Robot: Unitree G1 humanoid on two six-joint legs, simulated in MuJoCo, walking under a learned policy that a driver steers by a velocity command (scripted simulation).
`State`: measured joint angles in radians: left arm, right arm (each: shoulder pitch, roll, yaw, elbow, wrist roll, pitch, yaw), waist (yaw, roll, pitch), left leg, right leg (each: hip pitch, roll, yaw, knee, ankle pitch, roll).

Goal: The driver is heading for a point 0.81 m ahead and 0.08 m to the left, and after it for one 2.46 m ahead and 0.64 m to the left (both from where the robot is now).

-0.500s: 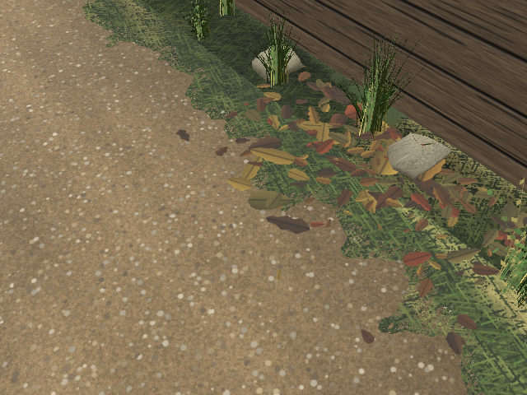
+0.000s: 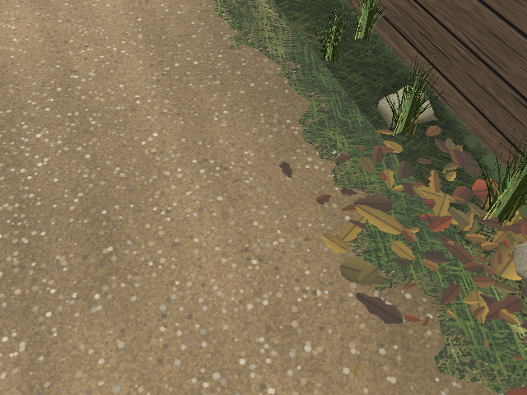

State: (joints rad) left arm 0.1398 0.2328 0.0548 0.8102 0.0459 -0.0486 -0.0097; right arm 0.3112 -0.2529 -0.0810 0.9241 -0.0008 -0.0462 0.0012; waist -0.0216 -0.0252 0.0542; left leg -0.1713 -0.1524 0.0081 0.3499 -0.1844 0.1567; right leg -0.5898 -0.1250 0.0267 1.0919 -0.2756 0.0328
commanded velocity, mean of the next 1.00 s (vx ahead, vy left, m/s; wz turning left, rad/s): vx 0.47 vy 0.00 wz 0.43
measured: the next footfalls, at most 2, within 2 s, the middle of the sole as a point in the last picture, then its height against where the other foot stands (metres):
right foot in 0.32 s outside the picture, level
left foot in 0.84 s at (187, 369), level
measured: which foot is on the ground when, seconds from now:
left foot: down 0.00-0.32, up 0.34-0.82, down 0.84-1.00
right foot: up 0.00-0.30, down 0.32-0.86, up 0.88-1.00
